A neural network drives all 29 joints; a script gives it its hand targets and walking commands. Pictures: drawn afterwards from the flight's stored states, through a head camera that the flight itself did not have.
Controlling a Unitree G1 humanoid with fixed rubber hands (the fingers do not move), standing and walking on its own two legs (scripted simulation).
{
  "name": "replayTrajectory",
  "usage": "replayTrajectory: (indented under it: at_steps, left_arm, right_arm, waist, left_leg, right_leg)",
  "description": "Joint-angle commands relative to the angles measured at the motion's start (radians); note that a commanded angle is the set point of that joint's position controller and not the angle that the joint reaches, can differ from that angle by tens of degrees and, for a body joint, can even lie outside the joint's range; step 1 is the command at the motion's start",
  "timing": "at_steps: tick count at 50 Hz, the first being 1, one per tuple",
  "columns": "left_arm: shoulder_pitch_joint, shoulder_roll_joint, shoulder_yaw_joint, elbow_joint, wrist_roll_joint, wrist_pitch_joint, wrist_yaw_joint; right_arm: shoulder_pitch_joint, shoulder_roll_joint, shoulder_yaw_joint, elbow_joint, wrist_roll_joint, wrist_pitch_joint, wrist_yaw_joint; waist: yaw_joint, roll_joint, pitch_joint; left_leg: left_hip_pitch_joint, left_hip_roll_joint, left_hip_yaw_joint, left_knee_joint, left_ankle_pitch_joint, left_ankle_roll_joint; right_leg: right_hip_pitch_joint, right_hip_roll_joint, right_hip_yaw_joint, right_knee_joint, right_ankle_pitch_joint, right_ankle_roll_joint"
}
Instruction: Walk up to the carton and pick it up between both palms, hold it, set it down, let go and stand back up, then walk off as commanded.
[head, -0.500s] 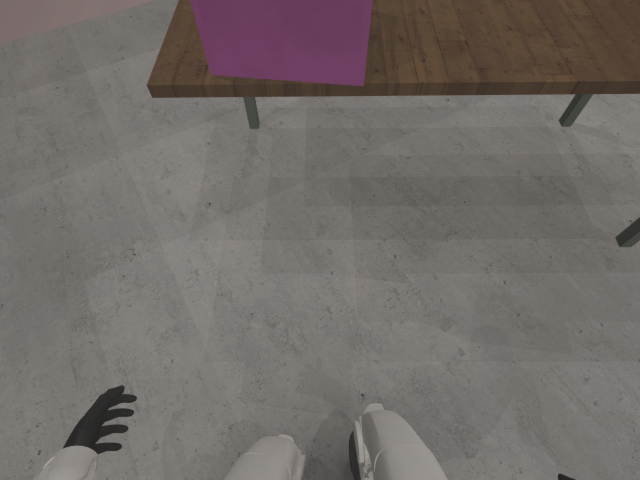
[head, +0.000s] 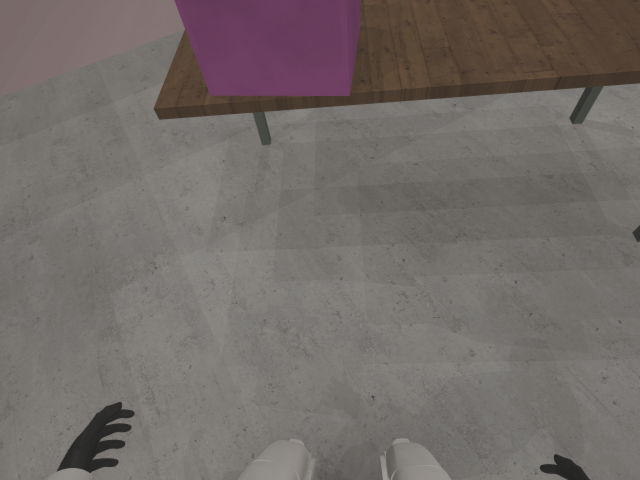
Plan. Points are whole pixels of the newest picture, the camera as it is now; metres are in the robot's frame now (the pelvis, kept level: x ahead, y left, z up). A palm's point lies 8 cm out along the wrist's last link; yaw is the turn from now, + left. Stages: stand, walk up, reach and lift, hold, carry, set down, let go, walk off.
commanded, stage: walk off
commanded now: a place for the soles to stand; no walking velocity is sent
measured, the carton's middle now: out of the picture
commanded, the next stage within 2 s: stand in 0.76 s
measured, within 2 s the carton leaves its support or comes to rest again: neither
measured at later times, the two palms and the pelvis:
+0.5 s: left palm out of the picture +0.10 +0.36 -0.07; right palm out of the picture +0.08 -0.26 -0.10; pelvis -0.03 +0.04 -0.01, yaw +0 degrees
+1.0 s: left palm out of the picture +0.10 +0.35 -0.08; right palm out of the picture +0.12 -0.26 -0.09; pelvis -0.01 +0.04 +0.00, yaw +0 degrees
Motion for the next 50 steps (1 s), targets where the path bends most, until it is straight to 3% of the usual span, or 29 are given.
replayTrajectory:
  at_steps: [1, 4, 5, 6, 7, 8, 11, 14, 15, 16, 18, 20, 21, 22, 23, 24, 25, 28, 30, 31, 33, 36, 37, 39, 40, 41, 43, 46, 50]
  left_arm:
    - [0.058, 0.277, 0.073, -0.050, 0.024, -0.023, 0.025]
    - [-0.052, 0.231, 0.053, -0.034, 0.016, -0.010, 0.018]
    - [-0.068, 0.199, 0.050, -0.003, 0.016, -0.002, 0.013]
    - [-0.044, 0.163, 0.045, -0.026, 0.006, -0.001, 0.019]
    - [-0.045, 0.194, 0.056, -0.025, -0.001, 0.006, 0.027]
    - [-0.048, 0.236, 0.063, -0.010, 0.004, 0.004, 0.028]
    - [0.038, 0.199, 0.062, 0.011, 0.003, -0.002, 0.017]
    - [0.082, 0.184, 0.061, 0.034, 0.001, -0.024, 0.003]
    - [0.097, 0.196, 0.066, 0.037, 0.009, -0.034, 0.009]
    - [0.114, 0.256, 0.078, 0.053, 0.022, -0.042, 0.008]
    - [0.031, 0.318, 0.075, 0.012, 0.023, -0.043, 0.007]
    - [-0.013, 0.240, 0.055, 0.015, 0.022, -0.041, 0.007]
    - [-0.050, 0.236, 0.044, 0.000, 0.019, -0.035, 0.004]
    - [-0.058, 0.205, 0.041, 0.006, 0.012, -0.031, 0.006]
    - [-0.034, 0.189, 0.039, 0.002, 0.000, -0.029, 0.001]
    - [-0.016, 0.184, 0.037, -0.006, 0.002, -0.021, 0.007]
    - [0.004, 0.195, 0.049, 0.013, 0.002, -0.016, 0.006]
    - [0.030, 0.193, 0.050, 0.042, 0.005, -0.023, -0.001]
    - [0.100, 0.227, 0.067, 0.026, 0.016, -0.039, 0.002]
    - [0.095, 0.280, 0.074, 0.027, 0.022, -0.041, 0.004]
    - [0.010, 0.279, 0.065, 0.023, 0.023, -0.038, 0.003]
    - [-0.059, 0.238, 0.049, 0.003, 0.014, -0.028, -0.003]
    - [-0.073, 0.211, 0.042, 0.009, 0.016, -0.025, -0.005]
    - [-0.076, 0.156, 0.027, 0.025, 0.006, -0.017, 0.000]
    - [0.040, 0.165, 0.031, 0.032, 0.009, -0.018, 0.006]
    - [0.059, 0.170, 0.046, 0.074, 0.008, -0.011, 0.001]
    - [0.045, 0.180, 0.048, 0.072, 0.021, -0.006, 0.003]
    - [-0.015, 0.188, 0.032, 0.057, 0.015, -0.023, -0.004]
    - [-0.058, 0.189, 0.028, 0.062, 0.002, -0.027, -0.009]
  right_arm:
    - [0.092, -0.264, -0.057, 0.019, 0.001, -0.008, 0.026]
    - [0.208, -0.243, -0.073, 0.046, -0.012, -0.029, 0.021]
    - [0.274, -0.252, -0.084, 0.081, -0.030, -0.042, 0.011]
    - [0.226, -0.341, -0.088, 0.065, -0.038, -0.045, 0.004]
    - [0.114, -0.367, -0.088, 0.011, -0.024, -0.047, 0.009]
    - [0.023, -0.364, -0.074, 0.004, -0.011, -0.038, 0.009]
    - [-0.092, -0.274, -0.053, -0.013, -0.018, -0.042, 0.011]
    - [-0.046, -0.253, -0.045, -0.002, -0.013, -0.039, 0.026]
    - [-0.025, -0.224, -0.036, 0.014, -0.006, -0.038, 0.027]
    - [-0.073, -0.197, -0.037, -0.004, 0.009, -0.042, 0.019]
    - [0.028, -0.240, -0.059, 0.028, 0.006, -0.039, 0.015]
    - [0.032, -0.214, -0.060, 0.039, 0.001, -0.039, 0.028]
    - [0.075, -0.223, -0.052, 0.042, 0.001, -0.050, 0.025]
    - [0.073, -0.226, -0.055, 0.049, -0.007, -0.053, 0.023]
    - [0.057, -0.291, -0.060, 0.024, -0.003, -0.062, 0.019]
    - [0.052, -0.308, -0.067, 0.006, -0.013, -0.066, 0.015]
    - [0.006, -0.328, -0.066, 0.009, -0.010, -0.062, 0.019]
    - [-0.043, -0.292, -0.052, 0.017, -0.001, -0.055, 0.020]
    - [-0.067, -0.240, -0.044, -0.006, -0.009, -0.051, 0.026]
    - [-0.053, -0.224, -0.042, 0.002, -0.004, -0.042, 0.026]
    - [-0.001, -0.220, -0.046, 0.036, 0.000, -0.043, 0.027]
    - [0.099, -0.271, -0.062, 0.062, -0.001, -0.051, 0.024]
    - [0.108, -0.277, -0.071, 0.050, -0.013, -0.059, 0.028]
    - [-0.015, -0.321, -0.067, 0.035, 0.002, -0.076, 0.028]
    - [-0.058, -0.297, -0.063, 0.021, 0.000, -0.083, 0.037]
    - [-0.067, -0.260, -0.055, 0.020, -0.001, -0.087, 0.038]
    - [-0.166, -0.261, -0.050, 0.012, 0.008, -0.085, 0.034]
    - [-0.114, -0.231, -0.038, 0.020, 0.016, -0.065, 0.021]
    - [-0.122, -0.239, -0.045, 0.033, 0.012, -0.060, 0.026]
  waist:
    - [0.036, -0.279, -0.272]
    - [-0.052, -0.241, -0.307]
    - [-0.087, -0.106, -0.304]
    - [-0.063, 0.098, -0.241]
    - [-0.045, 0.110, -0.190]
    - [-0.026, 0.037, -0.119]
    - [0.041, 0.096, -0.160]
    - [0.048, 0.150, -0.294]
    - [0.047, 0.099, -0.315]
    - [0.074, -0.078, -0.310]
    - [0.011, -0.156, -0.224]
    - [-0.034, -0.069, -0.212]
    - [-0.044, -0.106, -0.235]
    - [-0.034, -0.084, -0.230]
    - [-0.020, 0.008, -0.251]
    - [-0.005, -0.009, -0.259]
    - [0.004, 0.099, -0.212]
    - [0.025, 0.047, -0.207]
    - [0.062, 0.014, -0.231]
    - [0.057, -0.110, -0.227]
    - [-0.002, -0.149, -0.179]
    - [-0.046, -0.145, -0.222]
    - [-0.064, -0.043, -0.219]
    - [-0.010, 0.056, -0.243]
    - [0.041, 0.005, -0.217]
    - [0.026, 0.075, -0.277]
    - [0.070, -0.004, -0.278]
    - [0.010, -0.017, -0.289]
    - [0.006, -0.026, -0.375]
  left_leg:
    - [-0.059, 0.070, 0.041, -0.164, -0.077, 0.047]
    - [0.190, 0.036, 0.081, -0.425, 0.097, 0.090]
    - [0.289, 0.076, -0.026, -0.507, 0.085, 0.091]
    - [0.268, 0.273, -0.362, -0.580, 0.159, 0.157]
    - [-0.029, 0.417, -0.546, -0.660, -0.004, 0.293]
    - [-0.161, 0.379, -0.518, -0.688, -0.069, 0.295]
    - [-0.128, 0.261, -0.243, -0.548, 0.130, 0.188]
    - [0.035, 0.181, -0.163, -0.403, 0.348, 0.133]
    - [-0.060, 0.162, -0.159, -0.338, 0.348, 0.099]
    - [-0.103, 0.050, -0.086, -0.201, 0.162, 0.072]
    - [-0.045, 0.010, 0.002, -0.128, -0.109, 0.067]
    - [-0.003, 0.033, -0.001, -0.243, -0.039, 0.073]
    - [0.076, 0.076, 0.006, -0.375, 0.126, 0.083]
    - [0.096, 0.110, -0.085, -0.465, 0.179, 0.103]
    - [0.163, 0.176, -0.223, -0.494, 0.209, 0.137]
    - [0.119, 0.265, -0.380, -0.537, 0.129, 0.196]
    - [0.003, 0.304, -0.386, -0.600, 0.024, 0.237]
    - [-0.072, 0.211, -0.213, -0.547, 0.109, 0.147]
    - [-0.113, 0.105, -0.113, -0.360, 0.168, 0.092]
    - [-0.129, 0.015, -0.051, -0.235, 0.045, 0.077]
    - [-0.033, 0.026, -0.008, -0.211, -0.069, 0.069]
    - [0.085, 0.069, -0.058, -0.374, -0.024, 0.093]
    - [0.101, 0.119, -0.166, -0.487, 0.017, 0.115]
    - [0.060, 0.279, -0.385, -0.616, 0.141, 0.159]
    - [0.070, 0.268, -0.393, -0.569, 0.210, 0.164]
    - [0.062, 0.279, -0.360, -0.585, 0.156, 0.167]
    - [-0.007, 0.268, -0.272, -0.541, 0.234, 0.171]
    - [-0.018, 0.143, -0.087, -0.447, 0.217, 0.116]
    - [0.095, 0.170, -0.089, -0.399, 0.411, 0.118]
  right_leg:
    - [0.209, -0.257, 0.314, -0.279, 0.271, -0.202]
    - [0.025, -0.173, 0.160, -0.145, 0.190, -0.141]
    - [-0.125, -0.111, 0.117, -0.003, 0.086, -0.106]
    - [-0.296, 0.025, 0.021, 0.168, -0.206, -0.043]
    - [-0.168, 0.046, -0.018, 0.258, -0.350, -0.032]
    - [-0.065, 0.040, 0.031, 0.295, -0.288, -0.028]
    - [0.077, -0.007, -0.021, 0.118, -0.098, -0.019]
    - [0.173, -0.001, 0.000, -0.222, -0.111, -0.050]
    - [0.263, -0.062, 0.109, -0.265, -0.094, -0.068]
    - [0.193, -0.182, 0.362, -0.344, -0.214, -0.130]
    - [0.034, -0.333, 0.515, -0.439, -0.222, -0.238]
    - [0.030, -0.253, 0.384, -0.366, -0.079, -0.184]
    - [0.028, -0.202, 0.269, -0.261, 0.087, -0.156]
    - [-0.017, -0.136, 0.182, -0.185, 0.092, -0.117]
    - [-0.068, -0.047, 0.098, -0.112, 0.042, -0.060]
    - [-0.111, 0.003, 0.039, -0.038, -0.127, -0.042]
    - [-0.034, 0.034, -0.027, 0.033, -0.247, -0.037]
    - [0.142, -0.022, -0.006, -0.158, -0.087, -0.041]
    - [0.144, -0.110, 0.218, -0.295, -0.159, -0.092]
    - [0.109, -0.209, 0.348, -0.368, -0.280, -0.154]
    - [0.000, -0.292, 0.444, -0.427, -0.214, -0.208]
    - [-0.085, -0.168, 0.260, -0.325, -0.231, -0.145]
    - [-0.094, -0.092, 0.155, -0.246, -0.179, -0.084]
    - [-0.042, -0.009, -0.001, -0.042, -0.066, -0.015]
    - [-0.030, 0.005, -0.001, -0.062, -0.125, 0.008]
    - [0.032, -0.011, -0.004, -0.044, -0.161, -0.001]
    - [0.138, -0.022, -0.010, -0.161, -0.036, -0.024]
    - [0.146, -0.088, 0.130, -0.226, 0.141, -0.078]
    - [0.115, -0.061, 0.093, -0.158, 0.223, -0.062]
